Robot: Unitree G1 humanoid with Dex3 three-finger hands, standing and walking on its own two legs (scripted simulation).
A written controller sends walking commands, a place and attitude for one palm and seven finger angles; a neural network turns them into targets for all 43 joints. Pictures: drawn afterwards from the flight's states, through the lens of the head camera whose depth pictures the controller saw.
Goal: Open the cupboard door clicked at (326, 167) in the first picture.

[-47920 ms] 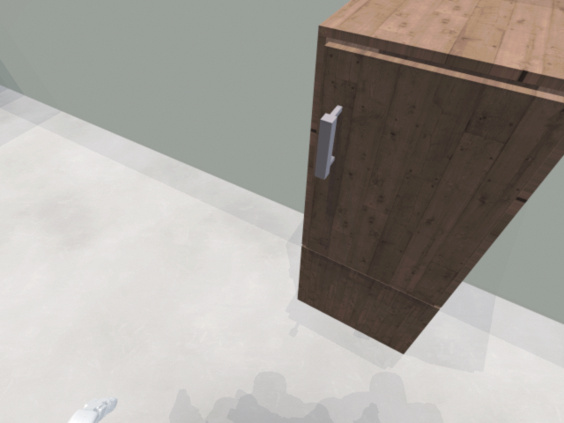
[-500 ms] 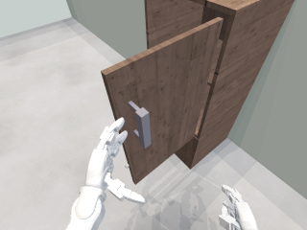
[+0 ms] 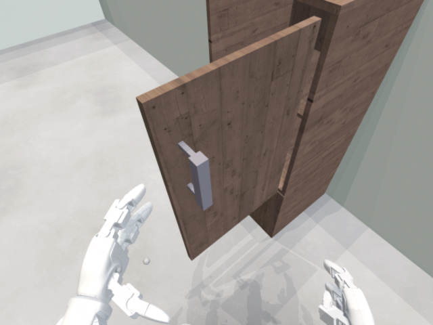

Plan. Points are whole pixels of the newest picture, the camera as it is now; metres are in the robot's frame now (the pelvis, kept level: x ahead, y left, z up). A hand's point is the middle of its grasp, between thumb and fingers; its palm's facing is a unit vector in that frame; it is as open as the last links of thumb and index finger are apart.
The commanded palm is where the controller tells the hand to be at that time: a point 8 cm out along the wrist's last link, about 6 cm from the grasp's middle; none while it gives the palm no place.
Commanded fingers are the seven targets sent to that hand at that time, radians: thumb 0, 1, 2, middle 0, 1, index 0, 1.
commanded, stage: draw the hand back to the body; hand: left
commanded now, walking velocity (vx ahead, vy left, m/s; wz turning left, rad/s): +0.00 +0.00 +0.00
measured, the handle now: (194, 176) +0.35 +0.07 +0.09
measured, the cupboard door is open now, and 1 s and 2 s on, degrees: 91 91 91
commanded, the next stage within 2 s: step back with the hand held close in 1.56 s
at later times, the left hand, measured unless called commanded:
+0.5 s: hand (90, 255) +0.19 +0.19 +0.13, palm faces -0.01 -1.00 -0.08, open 16.2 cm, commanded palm +0.16 +0.24 +0.14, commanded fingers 0.00 -0.25 0.41 -0.16 -0.30 -0.16 -0.30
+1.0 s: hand (17, 226) +0.20 +0.26 +0.18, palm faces +0.36 -0.85 -0.39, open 11.3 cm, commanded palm +0.16 +0.31 +0.19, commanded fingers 0.00 0.62 0.78 -0.19 -0.30 -0.19 -0.30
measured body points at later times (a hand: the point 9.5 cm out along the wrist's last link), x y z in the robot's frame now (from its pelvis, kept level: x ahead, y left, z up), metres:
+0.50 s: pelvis +0.00 +0.02 +0.01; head -0.01 +0.01 +0.46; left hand +0.19 +0.24 +0.14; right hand +0.18 -0.20 -0.05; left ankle +0.00 +0.13 -0.70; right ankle +0.00 -0.09 -0.70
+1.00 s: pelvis +0.01 +0.03 +0.04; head -0.01 +0.02 +0.49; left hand +0.18 +0.31 +0.20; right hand +0.19 -0.18 -0.04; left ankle +0.00 +0.13 -0.70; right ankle +0.00 -0.09 -0.70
